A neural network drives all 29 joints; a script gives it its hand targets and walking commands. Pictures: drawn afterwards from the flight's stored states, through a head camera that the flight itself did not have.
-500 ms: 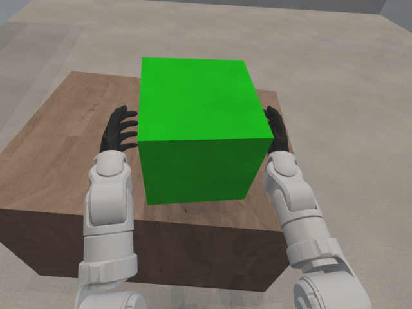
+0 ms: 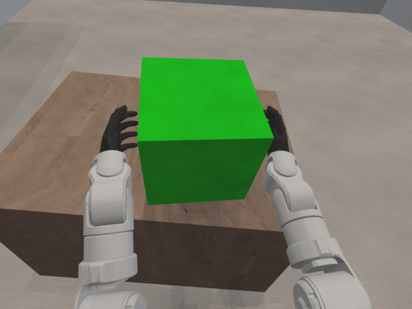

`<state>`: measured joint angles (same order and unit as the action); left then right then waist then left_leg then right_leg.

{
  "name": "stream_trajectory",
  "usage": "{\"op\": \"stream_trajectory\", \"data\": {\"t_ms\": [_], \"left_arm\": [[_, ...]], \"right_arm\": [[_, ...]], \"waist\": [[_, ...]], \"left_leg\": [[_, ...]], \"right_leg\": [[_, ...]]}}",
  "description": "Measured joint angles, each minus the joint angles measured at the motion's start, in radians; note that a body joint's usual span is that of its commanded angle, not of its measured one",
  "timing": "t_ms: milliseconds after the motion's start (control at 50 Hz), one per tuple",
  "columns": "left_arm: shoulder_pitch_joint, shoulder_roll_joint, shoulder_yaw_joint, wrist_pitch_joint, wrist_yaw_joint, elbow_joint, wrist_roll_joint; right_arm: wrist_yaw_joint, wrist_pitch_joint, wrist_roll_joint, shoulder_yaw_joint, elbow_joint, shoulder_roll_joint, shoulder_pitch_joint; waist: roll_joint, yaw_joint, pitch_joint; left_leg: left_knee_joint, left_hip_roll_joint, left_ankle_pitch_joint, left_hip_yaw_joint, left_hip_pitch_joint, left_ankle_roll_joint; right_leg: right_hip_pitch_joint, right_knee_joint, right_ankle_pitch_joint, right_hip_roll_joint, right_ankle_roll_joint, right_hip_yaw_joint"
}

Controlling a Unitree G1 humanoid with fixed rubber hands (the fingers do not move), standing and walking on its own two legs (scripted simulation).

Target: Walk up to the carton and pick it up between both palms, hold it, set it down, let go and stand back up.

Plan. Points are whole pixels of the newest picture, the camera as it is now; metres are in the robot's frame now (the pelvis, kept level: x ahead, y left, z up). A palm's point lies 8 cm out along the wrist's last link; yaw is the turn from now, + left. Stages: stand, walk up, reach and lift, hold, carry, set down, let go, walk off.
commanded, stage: set down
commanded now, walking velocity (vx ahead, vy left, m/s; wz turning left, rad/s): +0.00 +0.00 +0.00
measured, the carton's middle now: (196, 132) +0.43 +0.00 +0.12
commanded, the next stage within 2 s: none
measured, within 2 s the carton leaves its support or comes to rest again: neither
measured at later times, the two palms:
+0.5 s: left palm (129, 178) +0.37 +0.14 +0.05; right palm (269, 166) +0.37 -0.16 +0.08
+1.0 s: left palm (128, 179) +0.37 +0.14 +0.04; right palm (262, 170) +0.37 -0.15 +0.06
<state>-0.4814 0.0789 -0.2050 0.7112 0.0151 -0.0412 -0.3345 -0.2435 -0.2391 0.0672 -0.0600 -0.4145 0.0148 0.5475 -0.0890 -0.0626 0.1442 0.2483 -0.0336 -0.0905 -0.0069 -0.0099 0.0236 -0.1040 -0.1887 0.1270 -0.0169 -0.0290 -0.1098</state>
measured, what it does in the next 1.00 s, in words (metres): stands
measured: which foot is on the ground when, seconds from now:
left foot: down 0.00-1.00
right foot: down 0.00-1.00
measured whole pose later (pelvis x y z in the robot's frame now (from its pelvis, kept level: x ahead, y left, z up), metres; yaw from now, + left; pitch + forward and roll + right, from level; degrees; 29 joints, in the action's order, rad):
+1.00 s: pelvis +0.05 -0.01 +0.00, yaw +1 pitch -4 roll +0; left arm -0.28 0.16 -0.28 0.18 0.04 0.25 -0.35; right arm -0.25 0.23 -0.01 -0.06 -0.55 0.11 0.32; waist -0.10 -0.04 0.14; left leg 0.12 -0.03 -0.07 -0.02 -0.02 0.04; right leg -0.11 -0.09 0.14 -0.02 -0.03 -0.08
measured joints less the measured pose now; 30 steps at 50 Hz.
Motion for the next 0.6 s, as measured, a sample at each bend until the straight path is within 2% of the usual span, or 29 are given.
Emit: {"op": "stream_trajectory", "data": {"t_ms": [80,160,260,320,380,440,520,600], "left_arm": [[0.005,0.004,-0.002,-0.020,-0.008,0.002,-0.008],[0.025,0.018,-0.012,-0.083,-0.033,0.021,-0.027],[0.076,0.049,-0.036,-0.188,-0.069,0.103,-0.053],[0.110,0.062,-0.047,-0.252,-0.070,0.172,-0.061],[0.135,0.063,-0.051,-0.322,-0.050,0.242,-0.050],[0.135,0.063,-0.055,-0.393,-0.009,0.304,-0.026],[0.127,0.083,-0.073,-0.494,0.045,0.350,-0.010],[0.117,0.104,-0.086,-0.559,0.064,0.364,-0.017]], "right_arm": [[0.000,0.011,-0.010,-0.004,0.010,0.005,-0.009],[0.005,0.060,-0.037,-0.024,0.028,0.023,-0.038],[0.043,0.167,-0.097,-0.078,0.015,0.062,-0.079],[0.076,0.231,-0.140,-0.106,-0.020,0.077,-0.098],[0.091,0.292,-0.173,-0.120,-0.072,0.081,-0.112],[0.089,0.347,-0.184,-0.127,-0.120,0.082,-0.120],[0.062,0.415,-0.187,-0.134,-0.144,0.094,-0.141],[0.027,0.467,-0.179,-0.128,-0.133,0.110,-0.170]], "waist": [[0.000,-0.001,0.003],[0.003,0.000,0.002],[0.016,0.008,-0.006],[0.021,0.015,-0.003],[0.019,0.022,0.006],[0.016,0.028,0.010],[0.021,0.022,-0.045],[0.038,0.010,-0.121]], "left_leg": [[0.000,0.001,0.000,-0.002,-0.003,0.000],[-0.002,0.003,-0.002,-0.004,-0.010,-0.001],[-0.019,0.011,-0.002,0.001,-0.024,-0.004],[-0.042,0.016,0.005,0.007,-0.033,-0.005],[-0.076,0.018,0.018,0.011,-0.038,-0.004],[-0.106,0.017,0.032,0.013,-0.025,-0.001],[-0.122,0.012,0.041,0.011,0.048,0.003],[-0.123,0.008,0.037,0.007,0.107,0.004]], "right_leg": [[-0.004,0.002,0.000,0.000,0.000,-0.002],[-0.012,0.003,0.003,0.003,0.002,-0.004],[-0.014,-0.004,0.014,0.011,0.008,-0.001],[-0.010,-0.007,0.020,0.017,0.011,0.002],[-0.001,-0.001,0.021,0.020,0.011,0.005],[0.020,0.013,0.015,0.018,0.007,0.006],[0.087,0.041,0.000,0.011,0.002,0.005],[0.133,0.070,-0.009,0.005,0.002,0.006]]}}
